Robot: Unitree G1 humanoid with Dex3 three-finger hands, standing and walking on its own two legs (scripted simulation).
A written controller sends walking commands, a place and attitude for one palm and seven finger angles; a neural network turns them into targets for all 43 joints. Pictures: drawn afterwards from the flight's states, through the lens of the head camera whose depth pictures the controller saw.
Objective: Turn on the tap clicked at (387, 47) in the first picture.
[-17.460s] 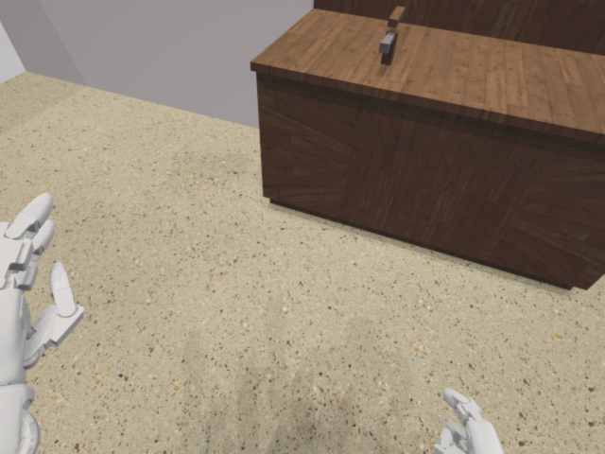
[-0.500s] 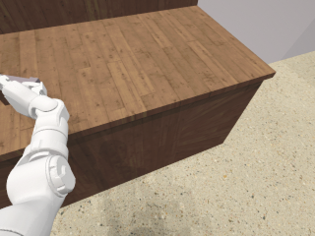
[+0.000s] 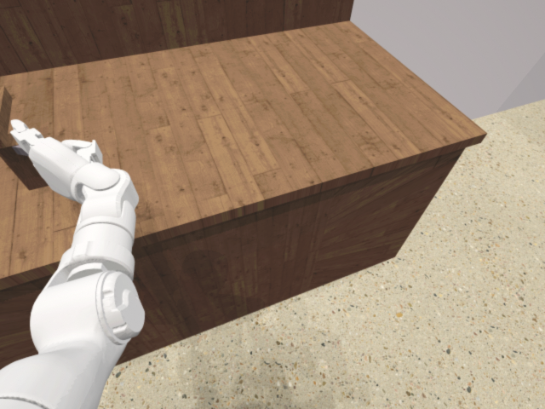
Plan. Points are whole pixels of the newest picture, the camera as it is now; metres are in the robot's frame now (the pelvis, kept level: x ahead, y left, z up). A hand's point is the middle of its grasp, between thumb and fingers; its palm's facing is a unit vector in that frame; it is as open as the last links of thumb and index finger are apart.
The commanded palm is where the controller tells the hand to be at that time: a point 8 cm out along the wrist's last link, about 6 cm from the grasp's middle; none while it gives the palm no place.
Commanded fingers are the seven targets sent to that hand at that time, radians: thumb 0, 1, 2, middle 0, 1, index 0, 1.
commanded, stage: lift the hand up off the lever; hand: left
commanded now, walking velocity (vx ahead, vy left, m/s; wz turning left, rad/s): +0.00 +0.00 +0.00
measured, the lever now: (77, 155) +0.52 +0.31 +0.07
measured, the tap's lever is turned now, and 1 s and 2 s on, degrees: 57 57 57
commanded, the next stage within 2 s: draw the hand back beside the body in 0.64 s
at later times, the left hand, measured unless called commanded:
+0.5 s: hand (94, 145) +0.47 +0.24 +0.14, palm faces +0.82 -0.56 -0.08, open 7.8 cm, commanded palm +0.42 +0.26 +0.15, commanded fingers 0.00 0.90 0.90 -0.15 -0.15 -0.15 -0.15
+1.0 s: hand (104, 167) +0.41 +0.21 +0.15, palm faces +0.41 -0.91 -0.09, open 7.7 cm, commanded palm +0.36 +0.26 +0.16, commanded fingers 0.00 0.90 0.90 -0.16 -0.19 -0.16 -0.19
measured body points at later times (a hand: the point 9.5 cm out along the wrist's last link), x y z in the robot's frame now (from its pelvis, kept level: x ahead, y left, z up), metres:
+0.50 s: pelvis +0.00 -0.01 +0.01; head +0.03 -0.01 +0.46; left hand +0.42 +0.27 +0.15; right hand +0.05 -0.27 -0.13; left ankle +0.01 +0.10 -0.71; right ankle -0.01 -0.08 -0.71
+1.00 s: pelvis +0.01 -0.01 +0.02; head +0.00 -0.03 +0.47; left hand +0.39 +0.26 +0.16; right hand +0.06 -0.28 -0.10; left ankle +0.01 +0.10 -0.71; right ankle -0.01 -0.08 -0.71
